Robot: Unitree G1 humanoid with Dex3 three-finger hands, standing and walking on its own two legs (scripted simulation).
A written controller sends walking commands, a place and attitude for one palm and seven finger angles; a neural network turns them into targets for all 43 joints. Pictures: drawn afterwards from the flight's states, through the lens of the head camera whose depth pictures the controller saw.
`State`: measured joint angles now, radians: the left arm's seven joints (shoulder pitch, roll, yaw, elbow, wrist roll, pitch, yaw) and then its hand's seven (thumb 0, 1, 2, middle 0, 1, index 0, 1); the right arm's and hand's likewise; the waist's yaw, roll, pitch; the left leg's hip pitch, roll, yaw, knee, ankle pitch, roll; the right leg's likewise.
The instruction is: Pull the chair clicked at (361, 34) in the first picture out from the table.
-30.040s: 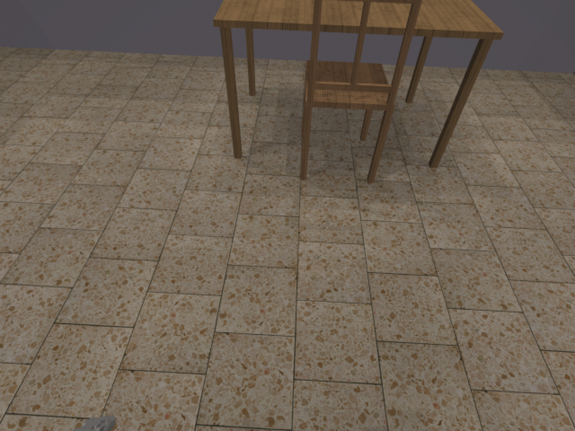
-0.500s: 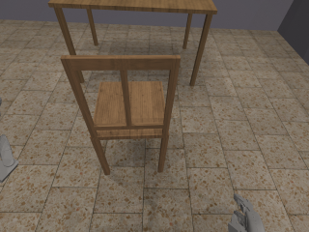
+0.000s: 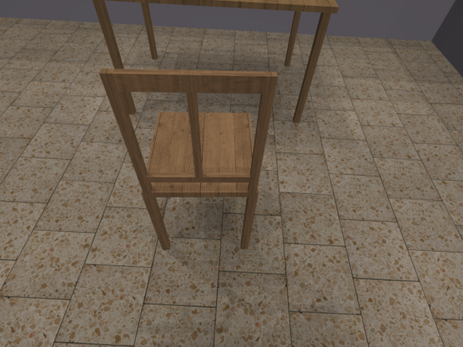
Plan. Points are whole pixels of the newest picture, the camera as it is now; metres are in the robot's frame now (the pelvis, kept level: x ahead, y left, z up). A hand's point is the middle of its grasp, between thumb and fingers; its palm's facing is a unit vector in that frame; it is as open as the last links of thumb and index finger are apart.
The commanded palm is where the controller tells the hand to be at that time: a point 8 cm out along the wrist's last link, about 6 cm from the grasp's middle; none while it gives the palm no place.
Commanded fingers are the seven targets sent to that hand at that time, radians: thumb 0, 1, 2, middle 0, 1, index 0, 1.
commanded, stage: let the arm hang, fingers relaxed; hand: left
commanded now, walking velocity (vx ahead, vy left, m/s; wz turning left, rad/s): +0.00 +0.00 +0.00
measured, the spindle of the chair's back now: (195, 139) +0.62 +0.13 -0.07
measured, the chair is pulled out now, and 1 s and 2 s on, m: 0.78 0.78 0.78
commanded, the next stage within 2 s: look to check the result in 0.66 s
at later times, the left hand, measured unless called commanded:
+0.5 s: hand out of the picture -0.01 +0.15 -0.17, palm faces +0.00 -0.99 -0.16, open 7.3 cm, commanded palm none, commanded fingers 0.00 0.90 0.90 -0.20 -0.30 -0.20 -0.30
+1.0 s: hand out of the picture -0.01 +0.15 -0.17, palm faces +0.01 -0.98 -0.18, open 7.3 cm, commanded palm none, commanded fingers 0.00 0.90 0.90 -0.20 -0.30 -0.20 -0.30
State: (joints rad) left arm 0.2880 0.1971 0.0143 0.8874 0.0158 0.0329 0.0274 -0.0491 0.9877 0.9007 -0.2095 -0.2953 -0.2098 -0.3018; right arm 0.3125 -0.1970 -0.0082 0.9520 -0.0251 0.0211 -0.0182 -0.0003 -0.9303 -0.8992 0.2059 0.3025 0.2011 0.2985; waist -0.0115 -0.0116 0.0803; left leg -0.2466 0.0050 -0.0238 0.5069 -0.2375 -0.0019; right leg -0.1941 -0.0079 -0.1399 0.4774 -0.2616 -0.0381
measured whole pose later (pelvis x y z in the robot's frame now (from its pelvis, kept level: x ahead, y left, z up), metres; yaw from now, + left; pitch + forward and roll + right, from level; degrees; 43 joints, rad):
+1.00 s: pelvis +0.00 -0.01 +0.00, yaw -2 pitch -2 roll +0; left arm 0.33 0.11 0.00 1.09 0.01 0.00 0.04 0.00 0.91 0.90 -0.20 -0.29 -0.20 -0.30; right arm 0.34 -0.10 0.01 1.09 -0.02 -0.01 -0.03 0.00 -0.91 -0.90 0.20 0.30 0.20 0.30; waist -0.01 0.01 0.06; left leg -0.20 0.02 0.00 0.44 -0.21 -0.01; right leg -0.18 0.00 -0.11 0.45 -0.24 -0.05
